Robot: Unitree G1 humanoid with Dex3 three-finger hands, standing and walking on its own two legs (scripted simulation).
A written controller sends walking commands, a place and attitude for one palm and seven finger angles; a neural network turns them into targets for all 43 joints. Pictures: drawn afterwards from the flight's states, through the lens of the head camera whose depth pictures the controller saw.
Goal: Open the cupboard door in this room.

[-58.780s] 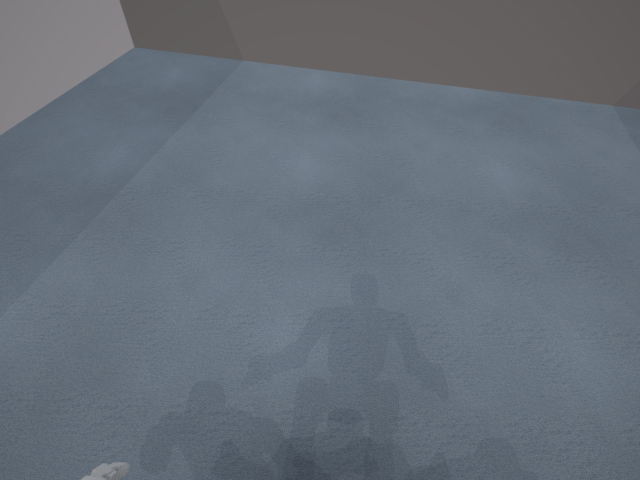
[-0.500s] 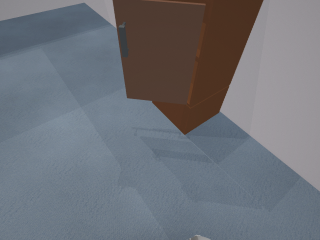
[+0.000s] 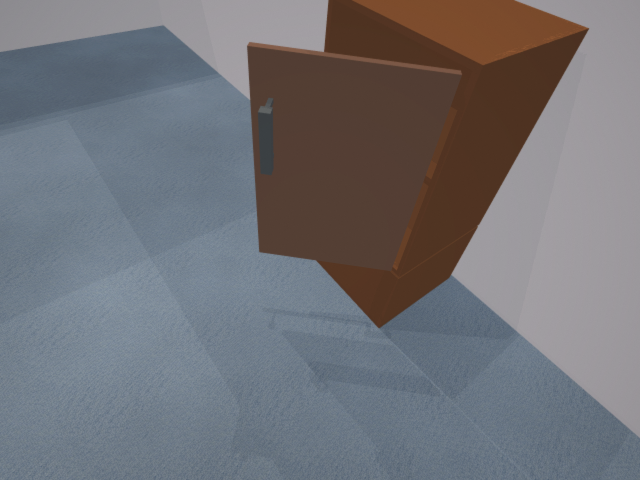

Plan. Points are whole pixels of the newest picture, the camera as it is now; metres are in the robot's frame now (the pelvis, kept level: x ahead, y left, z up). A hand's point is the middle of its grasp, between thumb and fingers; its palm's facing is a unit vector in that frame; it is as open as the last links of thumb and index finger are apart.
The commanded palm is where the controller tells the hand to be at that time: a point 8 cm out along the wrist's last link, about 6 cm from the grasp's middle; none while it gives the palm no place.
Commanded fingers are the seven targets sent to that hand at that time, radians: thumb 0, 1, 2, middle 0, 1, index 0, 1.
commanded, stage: take the last steps up to it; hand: left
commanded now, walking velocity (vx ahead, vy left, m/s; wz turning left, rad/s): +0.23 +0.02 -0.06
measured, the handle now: (268, 136) +0.75 +0.17 +0.00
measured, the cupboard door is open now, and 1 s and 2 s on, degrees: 46 46 46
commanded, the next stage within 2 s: come to a stop and stand still in 0.18 s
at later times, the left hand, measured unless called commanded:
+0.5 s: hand (213, 407) +0.25 +0.18 -0.17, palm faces +0.00 -0.99 -0.14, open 7.3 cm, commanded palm none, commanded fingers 0.00 0.90 0.90 -0.20 -0.30 -0.20 -0.30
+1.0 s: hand (171, 469) +0.16 +0.21 -0.17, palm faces +0.05 -0.96 -0.26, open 7.4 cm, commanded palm none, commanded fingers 0.00 0.90 0.90 -0.20 -0.30 -0.20 -0.30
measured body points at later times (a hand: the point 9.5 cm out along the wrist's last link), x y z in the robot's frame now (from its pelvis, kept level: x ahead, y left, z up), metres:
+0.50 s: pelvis +0.14 +0.02 +0.00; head +0.16 +0.04 +0.45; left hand +0.25 +0.23 -0.16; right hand +0.10 -0.19 -0.15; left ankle +0.07 +0.10 -0.73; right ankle +0.18 -0.10 -0.73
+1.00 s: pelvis +0.13 +0.02 +0.00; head +0.13 +0.02 +0.45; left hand +0.16 +0.27 -0.15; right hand +0.21 -0.24 -0.14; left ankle +0.11 +0.10 -0.73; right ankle +0.16 -0.11 -0.73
